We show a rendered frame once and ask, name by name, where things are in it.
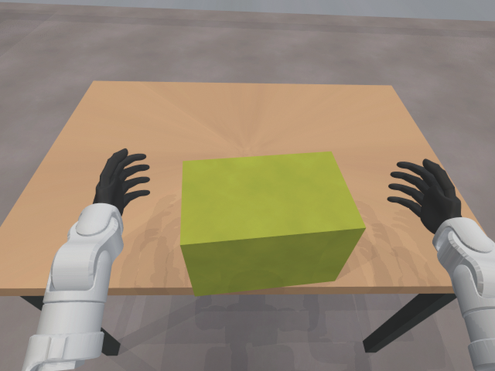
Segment carton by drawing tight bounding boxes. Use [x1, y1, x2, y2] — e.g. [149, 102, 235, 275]
[180, 151, 366, 297]

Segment robot right hand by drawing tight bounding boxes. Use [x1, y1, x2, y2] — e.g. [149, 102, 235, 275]
[387, 158, 462, 234]

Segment table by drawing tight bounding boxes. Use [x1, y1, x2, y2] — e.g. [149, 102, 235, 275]
[0, 81, 486, 356]

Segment right robot forearm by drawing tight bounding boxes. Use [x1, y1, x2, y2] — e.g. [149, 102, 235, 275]
[432, 217, 495, 371]

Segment left robot forearm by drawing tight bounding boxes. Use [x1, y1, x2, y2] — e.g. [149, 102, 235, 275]
[22, 203, 124, 371]

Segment robot left hand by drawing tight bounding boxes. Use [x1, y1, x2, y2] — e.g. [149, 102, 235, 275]
[93, 148, 150, 216]

